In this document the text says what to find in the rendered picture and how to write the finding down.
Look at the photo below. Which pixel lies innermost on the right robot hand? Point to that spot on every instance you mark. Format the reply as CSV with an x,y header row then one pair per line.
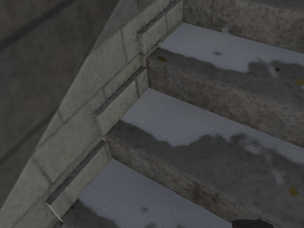
x,y
251,223

